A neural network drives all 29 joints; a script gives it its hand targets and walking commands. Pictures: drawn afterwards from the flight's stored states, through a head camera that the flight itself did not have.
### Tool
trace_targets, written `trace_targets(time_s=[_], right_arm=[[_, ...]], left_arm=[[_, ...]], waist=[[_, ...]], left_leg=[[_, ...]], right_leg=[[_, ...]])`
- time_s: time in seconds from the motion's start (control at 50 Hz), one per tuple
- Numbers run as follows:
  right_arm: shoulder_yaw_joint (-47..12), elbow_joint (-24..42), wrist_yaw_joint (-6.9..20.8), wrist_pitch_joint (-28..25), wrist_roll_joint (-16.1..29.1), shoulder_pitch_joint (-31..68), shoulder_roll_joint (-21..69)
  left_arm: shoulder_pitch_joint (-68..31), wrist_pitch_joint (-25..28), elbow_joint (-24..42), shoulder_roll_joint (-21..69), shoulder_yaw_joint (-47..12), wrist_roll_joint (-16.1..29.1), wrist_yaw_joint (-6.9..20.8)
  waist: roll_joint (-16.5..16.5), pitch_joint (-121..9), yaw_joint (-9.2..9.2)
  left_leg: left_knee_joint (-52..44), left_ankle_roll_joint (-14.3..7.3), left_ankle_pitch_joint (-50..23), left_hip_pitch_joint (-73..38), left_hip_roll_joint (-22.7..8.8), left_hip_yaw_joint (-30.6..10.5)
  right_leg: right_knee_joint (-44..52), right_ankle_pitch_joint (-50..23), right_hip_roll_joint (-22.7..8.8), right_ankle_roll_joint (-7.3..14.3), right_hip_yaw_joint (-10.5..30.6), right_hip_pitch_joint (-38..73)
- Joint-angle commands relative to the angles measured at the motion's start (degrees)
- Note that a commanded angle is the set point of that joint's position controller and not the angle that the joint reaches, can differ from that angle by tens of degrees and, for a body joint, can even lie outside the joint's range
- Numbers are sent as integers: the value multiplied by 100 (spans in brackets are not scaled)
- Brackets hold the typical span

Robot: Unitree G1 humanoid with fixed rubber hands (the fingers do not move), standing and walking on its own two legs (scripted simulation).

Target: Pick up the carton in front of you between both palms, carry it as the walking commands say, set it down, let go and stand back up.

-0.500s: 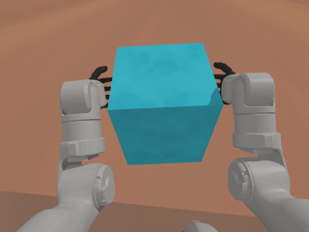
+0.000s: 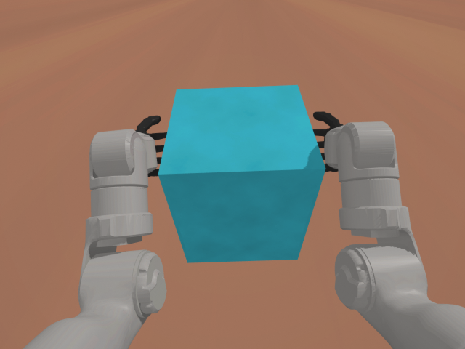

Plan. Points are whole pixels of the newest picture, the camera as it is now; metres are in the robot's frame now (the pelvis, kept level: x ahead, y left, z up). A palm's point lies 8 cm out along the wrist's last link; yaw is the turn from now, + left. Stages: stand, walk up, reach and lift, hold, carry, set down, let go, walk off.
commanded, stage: carry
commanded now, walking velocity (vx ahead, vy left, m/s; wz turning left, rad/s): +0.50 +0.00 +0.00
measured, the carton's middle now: (239, 178) +0.38 -0.02 +0.09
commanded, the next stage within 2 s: none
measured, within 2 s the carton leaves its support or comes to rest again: neither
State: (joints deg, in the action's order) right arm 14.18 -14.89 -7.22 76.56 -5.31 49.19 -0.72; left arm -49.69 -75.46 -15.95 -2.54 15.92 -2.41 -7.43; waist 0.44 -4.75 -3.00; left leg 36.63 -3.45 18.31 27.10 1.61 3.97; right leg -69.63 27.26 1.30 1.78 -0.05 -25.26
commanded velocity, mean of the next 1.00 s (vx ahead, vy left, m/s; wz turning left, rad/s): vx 0.50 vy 0.00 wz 0.00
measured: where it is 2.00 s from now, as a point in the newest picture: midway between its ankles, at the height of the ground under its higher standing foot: (236, 158)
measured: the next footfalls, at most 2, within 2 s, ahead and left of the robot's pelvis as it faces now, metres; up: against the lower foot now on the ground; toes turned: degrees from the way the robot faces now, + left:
right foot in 0.24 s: +0.28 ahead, -0.12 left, +0.00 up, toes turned -3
left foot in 0.66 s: +0.54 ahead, +0.07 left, +0.00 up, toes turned +5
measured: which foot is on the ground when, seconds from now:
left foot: down 0.00-0.26, up 0.28-0.64, down 0.66-1.00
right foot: up 0.00-0.22, down 0.24-0.66, up 0.68-1.00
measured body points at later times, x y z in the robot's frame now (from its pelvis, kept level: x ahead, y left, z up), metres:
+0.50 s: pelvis +0.28 -0.05 +0.03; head +0.30 -0.06 +0.48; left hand +0.64 +0.14 +0.15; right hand +0.68 -0.17 +0.15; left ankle +0.33 +0.09 -0.67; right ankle +0.24 -0.12 -0.71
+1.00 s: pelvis +0.62 -0.02 +0.03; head +0.61 -0.02 +0.48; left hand +0.91 +0.11 +0.12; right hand +0.90 -0.19 +0.12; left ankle +0.50 +0.06 -0.71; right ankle +0.75 -0.15 -0.68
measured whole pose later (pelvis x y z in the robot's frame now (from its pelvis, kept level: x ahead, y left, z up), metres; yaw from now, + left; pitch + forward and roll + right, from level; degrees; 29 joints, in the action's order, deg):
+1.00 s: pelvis +0.62 -0.02 +0.03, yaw -1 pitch +4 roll -1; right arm 8.4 16.3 -5.8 67.6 -5.5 11.8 8.1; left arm -12.0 -67.9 17.3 8.1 6.7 -8.2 -4.7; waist 0.9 -6.9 -2.0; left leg 16.3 -1.9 18.9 1.8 -0.2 6.0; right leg -33.4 6.8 -2.9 -1.1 -7.2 -33.2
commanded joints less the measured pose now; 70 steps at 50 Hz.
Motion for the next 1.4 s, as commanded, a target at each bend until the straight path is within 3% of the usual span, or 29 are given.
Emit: trace_targets(time_s=[0.0,0.08,0.1,0.16,0.18,0.2,0.22,0.26,0.32,0.46,0.56,0.58,0.6,0.62,0.64,0.68,0.7,0.76,0.9,0.96,1.02,1.04,1.06,1.08,1.1,1.14,1.24,1.26,1.38], right_arm=[[-3324,1551,1363,-254,3254,5436,6815],[-3293,1500,1266,-213,3334,5091,6489],[-3173,1129,1249,-122,3050,4639,6092],[-3174,1025,1323,-99,3105,4595,6311],[-3075,818,1333,-55,2920,4481,6177],[-3087,815,1359,-16,2849,4355,6277],[-3242,856,1328,-28,2888,4665,6262],[-3011,707,1330,-138,2814,4709,6449],[-2953,472,1290,-257,2619,4287,6781],[-2961,681,1140,-642,2288,3196,6724],[-3124,496,1275,-719,1824,1892,6726],[-3280,868,1311,-803,1852,2034,6747],[-3021,398,1338,-747,1714,1472,6696],[-3174,686,1411,-805,1815,1432,6861],[-3363,985,1477,-884,1975,1270,7170],[-3730,1390,1466,-851,2019,997,7158],[-4122,2454,1497,-915,2442,1444,7300],[-4469,3125,1560,-902,2573,831,7345],[-4824,3660,1788,-816,2444,-809,6356],[-4704,3434,1814,-636,2431,-1076,5892],[-4627,3415,1759,-490,2234,-982,5553],[-4587,3380,1732,-415,2191,-962,5425],[-4687,3659,1721,-397,2251,-709,5395],[-4732,3551,1701,-363,2287,-779,5577],[-4623,3175,1725,-327,2185,-1093,5486],[-4881,3225,1754,-436,2348,-719,6173],[-4722,3145,1630,-746,2028,-955,6333],[-4871,3004,1569,-749,2096,-964,6355],[-4867,3291,1449,-809,2100,-1178,6217]], left_arm=[[-4463,130,1228,6323,-2837,2018,1088],[-4224,-12,1401,5843,-2815,1878,958],[-3598,-151,485,5828,-2638,1791,969],[-4114,-106,883,5891,-2840,1733,979],[-3430,-151,170,5967,-2661,1675,1042],[-2959,-168,-220,6035,-2587,1608,1103],[-2989,-78,-36,5976,-2444,1515,1204],[-3675,0,83,6559,-2721,1780,1370],[-4680,174,1108,6568,-3152,2345,1481],[-3753,507,1137,7251,-3436,2619,1574],[-2394,630,833,7425,-3723,2440,1772],[-2311,633,956,7455,-3644,2297,1792],[-2109,606,911,7354,-3546,2215,1796],[-1908,633,1324,7283,-3769,2184,1823],[-2358,644,1827,7509,-3989,2445,1766],[-1630,629,1745,7485,-4069,2247,1696],[-1127,754,2280,7634,-4145,2282,1692],[42,840,2773,7089,-4273,1706,1540],[1369,781,3435,6483,-4872,1287,1423],[1398,628,3432,6370,-4861,1523,1503],[1274,405,3585,5943,-4725,1690,1537],[1411,315,3259,5757,-4637,1568,1573],[1579,286,2986,5812,-4519,1636,1613],[1287,336,3292,5860,-4640,1817,1642],[1471,258,3009,5784,-4568,1651,1656],[1354,394,3110,6356,-4660,1866,1796],[910,602,3133,6522,-5030,2131,1906],[1044,628,3214,6520,-4903,2145,1937],[1393,580,3477,6054,-4932,2088,1852]], waist=[[141,-2290,-5],[869,-2132,-101],[748,-2038,-8],[573,-2791,479],[-43,-2826,642],[-1786,-3006,721],[-1990,-2772,586],[-460,-2309,451],[-954,-2260,484],[-826,-2243,805],[-766,-2298,399],[-778,-2432,307],[-67,-2593,177],[1575,-2779,207],[1565,-2959,184],[434,-2701,138],[93,-2573,197],[538,-2330,195],[813,-1433,135],[800,-1037,165],[768,-1205,295],[483,-1455,381],[-1112,-2188,525],[-1941,-2100,382],[-1130,-1902,347],[-288,-1583,313],[-834,-1083,309],[-322,-998,324],[-918,-876,411]], left_leg=[[-1500,-958,-1287,-2642,-1610,-2459],[-1466,-754,-1283,-2165,-1321,-1437],[-1505,-723,-1118,-2024,-1161,-1205],[-21,-333,-1774,-1132,-902,-515],[872,-28,-1555,40,-647,-201],[2092,235,223,1133,-34,-2],[2839,120,1151,1907,20,-381],[3252,123,839,1950,-390,-727],[2226,264,416,1402,-327,-353],[63,348,-373,1225,-68,195],[-1476,177,-1808,-982,73,607],[-1622,2,-1971,-2160,-114,321],[-1195,-538,-2076,-3908,-902,-807],[-1454,-1050,-2852,-4743,-2273,-2891],[-1448,-1290,-3163,-5070,-2253,-3152],[-1535,-1176,-3326,-4876,-2377,-3158],[-1702,-909,-3006,-4348,-2080,-2462],[-1841,-246,-3484,-3953,-1632,-1392],[-2132,-196,-4043,-3301,-1367,-450],[-2341,-270,-3122,-2821,-1406,-286],[-818,31,-4466,-2600,-1010,381],[337,193,-4213,-1539,-891,500],[2442,356,-2414,-104,-304,532],[3550,334,767,1285,242,94],[3950,148,1047,1457,-369,-628],[3221,90,50,1162,-772,-632],[1735,315,-870,804,-888,-69],[1604,332,-1125,947,-887,-85],[131,482,-1676,1253,-706,446]], right_leg=[[360,-348,-308,0,17,-1648],[2376,-647,-304,-57,-334,-653],[2926,-867,-141,-133,-605,-368],[4109,-1478,70,-11,-746,2343],[4036,-1108,-568,330,43,3395],[4633,-844,-1904,1038,2448,3859],[4842,-1085,-2124,1325,3128,3967],[4912,-1377,-1993,1159,2591,3332],[5099,-2069,-1709,984,1846,2855],[4720,-4562,-1402,671,888,3750],[3969,-5836,-1220,100,-289,3048],[3219,-5471,-995,-111,-511,2255],[2222,-4323,-769,-350,-609,385],[1074,-482,-60,-467,-505,-966],[472,68,51,-340,-47,-1475],[402,-133,-243,-322,30,-1965],[754,-598,-476,-373,81,-1674],[1598,-1032,-527,-332,-243,-1191],[3571,-2310,-231,-277,-964,-752],[4003,-2613,-295,-308,-1105,-158],[4492,-2448,104,-22,-1493,1268],[4424,-2141,-219,286,-1079,2539],[4537,-2144,-1615,907,1223,3969],[5280,-2358,-2460,1579,2931,4268],[5470,-1401,-2418,1360,2733,3595],[5635,-2164,-2153,749,1733,2687],[6453,-736,-1810,479,518,1757],[6429,-1277,-1832,590,489,1840],[6300,-2222,-1303,412,-322,2748]])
